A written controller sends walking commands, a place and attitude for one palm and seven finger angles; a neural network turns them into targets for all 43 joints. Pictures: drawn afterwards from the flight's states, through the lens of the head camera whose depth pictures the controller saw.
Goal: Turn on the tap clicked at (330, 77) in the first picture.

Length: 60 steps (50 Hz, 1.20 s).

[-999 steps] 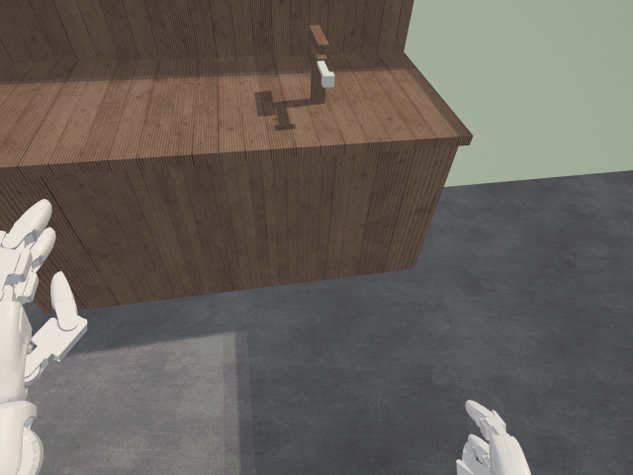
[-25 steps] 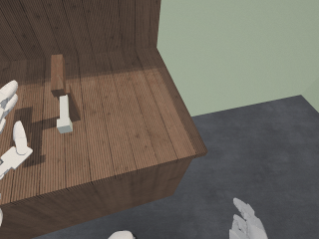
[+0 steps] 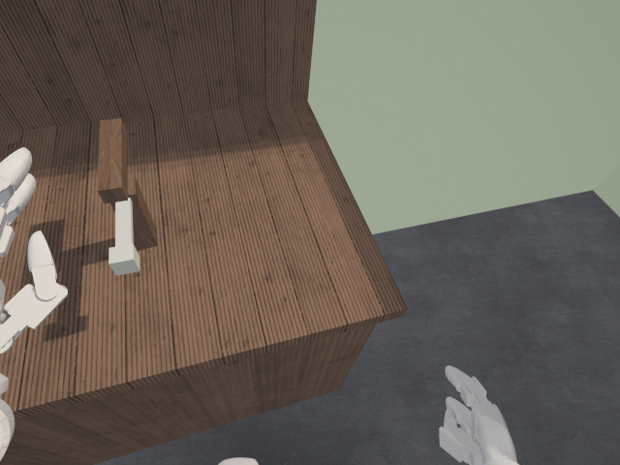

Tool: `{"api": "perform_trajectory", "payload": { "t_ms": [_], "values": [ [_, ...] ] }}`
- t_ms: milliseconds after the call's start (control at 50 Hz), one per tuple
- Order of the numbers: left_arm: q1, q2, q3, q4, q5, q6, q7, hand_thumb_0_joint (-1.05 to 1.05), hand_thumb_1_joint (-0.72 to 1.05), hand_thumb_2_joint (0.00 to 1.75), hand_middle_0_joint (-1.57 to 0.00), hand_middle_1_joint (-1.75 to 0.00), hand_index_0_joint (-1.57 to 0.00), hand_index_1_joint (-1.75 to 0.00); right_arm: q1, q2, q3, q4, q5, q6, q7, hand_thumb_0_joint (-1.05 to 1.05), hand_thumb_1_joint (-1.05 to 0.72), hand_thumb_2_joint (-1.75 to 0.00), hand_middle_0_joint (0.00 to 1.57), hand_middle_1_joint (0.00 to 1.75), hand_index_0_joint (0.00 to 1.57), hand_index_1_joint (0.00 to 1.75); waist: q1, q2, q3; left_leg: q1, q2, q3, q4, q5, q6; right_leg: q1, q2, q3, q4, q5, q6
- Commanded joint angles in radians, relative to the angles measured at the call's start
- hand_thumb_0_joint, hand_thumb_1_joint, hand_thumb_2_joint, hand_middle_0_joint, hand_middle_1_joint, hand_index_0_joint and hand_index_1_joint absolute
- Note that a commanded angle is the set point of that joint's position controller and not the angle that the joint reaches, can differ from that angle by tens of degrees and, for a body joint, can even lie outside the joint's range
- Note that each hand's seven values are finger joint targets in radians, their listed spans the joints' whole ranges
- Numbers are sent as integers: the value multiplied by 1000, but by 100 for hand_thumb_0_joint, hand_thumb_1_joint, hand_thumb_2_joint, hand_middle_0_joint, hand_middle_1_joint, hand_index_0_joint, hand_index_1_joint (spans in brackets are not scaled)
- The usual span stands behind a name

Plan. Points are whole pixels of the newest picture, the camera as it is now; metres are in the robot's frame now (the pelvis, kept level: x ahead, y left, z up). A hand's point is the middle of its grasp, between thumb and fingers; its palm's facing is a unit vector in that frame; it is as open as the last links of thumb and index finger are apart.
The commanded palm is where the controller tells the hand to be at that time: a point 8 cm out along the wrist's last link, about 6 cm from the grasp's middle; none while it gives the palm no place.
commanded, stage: look again from close up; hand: left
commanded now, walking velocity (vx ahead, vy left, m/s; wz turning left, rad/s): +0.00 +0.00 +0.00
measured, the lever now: (124, 259) +0.32 +0.27 +0.05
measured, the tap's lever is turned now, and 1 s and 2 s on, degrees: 0 0 0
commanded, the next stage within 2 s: shuffle to correct the standing spot in 0.02 s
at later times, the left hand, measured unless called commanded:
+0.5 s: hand (117, 291) +0.23 +0.20 +0.17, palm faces +0.33 -0.85 -0.41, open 7.4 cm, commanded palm +0.16 +0.24 +0.18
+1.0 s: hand (46, 228) +0.26 +0.26 +0.20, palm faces +0.47 -0.75 -0.46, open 7.4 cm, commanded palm +0.17 +0.26 +0.18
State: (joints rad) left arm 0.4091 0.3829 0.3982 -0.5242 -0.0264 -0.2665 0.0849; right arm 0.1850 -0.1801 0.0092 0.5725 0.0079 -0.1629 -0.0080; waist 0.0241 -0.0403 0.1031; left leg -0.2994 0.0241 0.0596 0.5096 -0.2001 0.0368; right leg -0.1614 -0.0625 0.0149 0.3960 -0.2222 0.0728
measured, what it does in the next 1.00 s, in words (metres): stands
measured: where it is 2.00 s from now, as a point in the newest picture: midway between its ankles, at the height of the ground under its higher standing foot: outside the picture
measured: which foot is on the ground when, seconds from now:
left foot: down 0.00-1.00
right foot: down 0.00-1.00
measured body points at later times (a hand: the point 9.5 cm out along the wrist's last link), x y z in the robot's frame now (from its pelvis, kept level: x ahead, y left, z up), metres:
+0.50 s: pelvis +0.00 -0.04 +0.00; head +0.04 -0.02 +0.45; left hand +0.20 +0.25 +0.19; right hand +0.18 -0.26 -0.07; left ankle +0.05 +0.09 -0.74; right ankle -0.01 -0.18 -0.74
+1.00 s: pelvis +0.01 -0.02 +0.00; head +0.06 +0.00 +0.44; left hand +0.23 +0.30 +0.22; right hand +0.19 -0.24 -0.09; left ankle +0.05 +0.09 -0.74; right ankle -0.01 -0.18 -0.74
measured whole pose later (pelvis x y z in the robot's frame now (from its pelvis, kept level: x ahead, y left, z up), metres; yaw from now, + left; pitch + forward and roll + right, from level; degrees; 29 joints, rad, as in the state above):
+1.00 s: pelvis +0.01 -0.02 +0.00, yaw +0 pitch +2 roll -1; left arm 0.25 0.52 0.50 -0.38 -0.06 -0.27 0.12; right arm 0.19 -0.21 0.03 0.59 0.02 -0.16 0.00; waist 0.02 -0.01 0.09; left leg -0.35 0.03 0.05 0.56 -0.23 0.01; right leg -0.23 -0.05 0.01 0.50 -0.29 0.06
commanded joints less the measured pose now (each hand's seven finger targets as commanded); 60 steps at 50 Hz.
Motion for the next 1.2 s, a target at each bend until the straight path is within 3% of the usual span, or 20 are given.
{"api": "perform_trajectory", "payload": {
  "t_ms": [0,120,260,380,520,600,680,780,800,820,840,860,900,940,980,1000,1080,1100,1120,1180],
  "values": [
    [-34,152,96,-156,-4,-35,27,0,90,90,-20,-30,-20,-30,-54,-142,-61,-141,11,-35,-16,0,-90,-90,20,30,20,30,-10,103,-207,136,67,-72,-114,69,-17,7,13,-17,-36,164,-80],
    [-66,130,59,-154,-10,-28,21,0,90,90,-20,-30,-20,-30,-58,-140,-56,-145,8,-21,-21,0,-90,-90,20,30,20,30,-13,82,-182,115,63,-76,-131,25,-13,-1,21,-27,-48,134,-75],
    [-80,157,88,-193,-20,-27,18,0,90,90,-20,-30,-20,-30,-50,-139,-68,-165,12,-20,-14,0,-90,-90,20,30,20,30,-12,148,-186,121,104,-94,-154,-4,-13,-14,43,-36,-21,84,-67],
    [-17,167,106,-206,-30,-17,8,0,90,90,-20,-30,-20,-30,-36,-135,-80,-184,13,-10,-4,0,-90,-90,20,30,20,30,-10,139,-220,139,127,-84,-98,88,-12,-18,34,-37,-8,127,-68],
    [18,145,89,-162,-42,8,8,0,90,90,-20,-30,-20,-30,-41,-130,-71,-169,14,9,-12,0,-90,-90,20,30,20,30,-15,61,-202,115,68,-33,-11,6,-22,-54,1,26,-59,147,-87],
    [23,191,122,-180,-39,20,30,0,90,90,-20,-30,-20,-30,-63,-129,-65,-164,21,15,-29,0,-90,-90,20,30,20,30,-16,19,-180,108,30,-37,37,-28,-19,-83,-50,91,-94,120,-113],
    [12,183,113,-181,-38,15,36,0,90,90,-20,-30,-20,-30,-65,-136,-63,-159,17,18,-37,0,-90,-90,20,30,20,30,-15,0,-171,107,32,-49,28,38,-12,-62,-58,76,-65,170,-109],
    [-19,162,92,-176,-30,11,39,0,90,90,-20,-30,-20,-30,-63,-144,-66,-151,20,19,-40,0,-90,-90,20,30,20,30,-14,51,-171,139,68,-73,-39,143,-1,-40,-17,15,-11,193,-87],
    [-893,901,329,-462,-35,-131,49,0,90,90,-20,-30,-20,-30,42,-147,98,-221,79,19,-120,0,-90,-90,20,30,20,30,-21,266,-139,122,40,-65,-103,73,-11,-108,27,-44,13,-42,-26],
    [-437,373,285,-49,-1,-64,37,0,90,90,-20,-30,-20,-30,-23,-83,-29,-164,40,-20,-100,0,-90,-90,20,30,20,30,16,175,-114,146,102,-98,-75,47,-13,-221,26,-54,88,-113,-82],
    [-318,318,198,-31,-2,-34,43,0,90,90,-20,-30,-20,-30,-67,-138,-28,-129,9,-31,-58,0,-90,-90,20,30,20,30,11,148,-108,69,87,-102,-119,-25,-12,-122,43,-48,66,-50,-94],
    [-296,349,204,42,0,-28,51,0,90,90,-20,-30,-20,-30,-52,-190,-43,-122,6,-40,-44,0,-90,-90,20,30,20,30,18,148,-116,43,63,-76,-98,-52,-16,-102,16,-21,32,6,-102],
    [-147,265,139,98,-28,-34,35,0,90,90,-20,-30,-20,-30,-38,-183,-51,-105,12,-55,-15,0,-90,-90,20,30,20,30,21,101,-212,107,28,-63,-25,-6,-19,-98,-25,29,17,87,-118],
    [1,198,80,-5,-43,-50,24,0,90,90,-20,-30,-20,-30,13,-179,-63,-125,15,-60,15,0,-90,-90,20,30,20,30,29,0,-253,118,18,-57,6,88,-17,-60,-50,20,18,195,-118],
    [55,193,73,-88,-52,-63,21,0,90,90,-20,-30,-20,-30,-3,-174,-63,-124,17,-72,29,0,-90,-90,20,30,20,30,28,-32,-275,139,22,-51,0,140,-14,-46,-54,8,31,244,-107],
    [73,226,107,-85,-58,-59,32,0,90,90,-20,-30,-20,-30,-47,-178,-61,-119,22,-77,31,0,-90,-90,20,30,20,30,32,10,-297,179,30,-59,-26,144,-9,-70,-40,0,51,210,-100],
    [-42,276,153,-163,-48,-94,40,0,90,90,-20,-30,-20,-30,-38,-175,-51,-93,-2,-75,25,0,-90,-90,20,30,20,30,13,4,-219,115,36,-94,-54,198,-12,-46,-34,-31,43,236,-85],
    [-103,359,212,-192,-40,-91,51,0,90,90,-20,-30,-20,-30,-73,-191,-57,-97,-2,-72,21,0,-90,-90,20,30,20,30,12,64,-243,138,42,-109,-67,181,-10,-57,-31,-23,64,199,-84],
    [-109,292,160,-176,-36,-96,47,0,90,90,-20,-30,-20,-30,-43,-169,-53,-77,-6,-66,16,0,-90,-90,20,30,20,30,4,82,-220,120,53,-118,-72,232,-5,-44,-31,-50,70,214,-82],
    [-119,309,154,-205,-40,-89,49,0,90,90,-20,-30,-20,-30,-21,-171,-56,-75,-2,-74,29,0,-90,-90,20,30,20,30,6,206,-272,186,63,-131,-44,370,2,-46,-31,-54,89,196,-80]
  ]
}}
